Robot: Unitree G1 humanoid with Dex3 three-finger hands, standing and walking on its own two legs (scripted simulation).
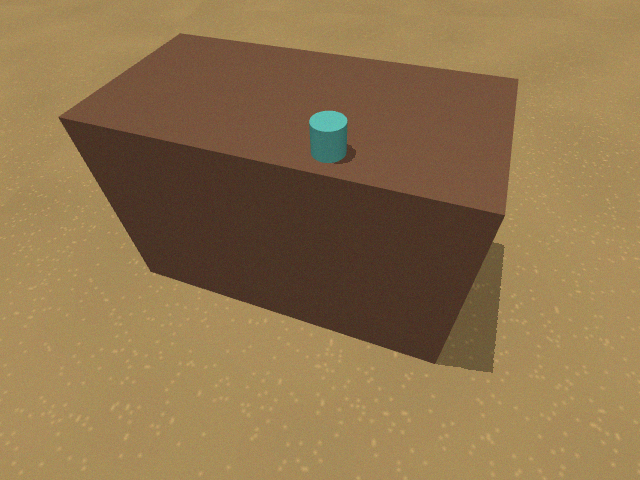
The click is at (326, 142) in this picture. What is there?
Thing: squat round
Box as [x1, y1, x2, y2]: [309, 111, 346, 162]
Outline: 318,112 314,114 309,120 311,154 315,159 319,161 337,161 341,159 346,152 346,118 341,113 335,111
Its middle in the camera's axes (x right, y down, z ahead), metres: +0.02 -0.24 +0.88
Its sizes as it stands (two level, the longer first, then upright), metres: 0.084 0.084 0.082
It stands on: a support 0.70 m high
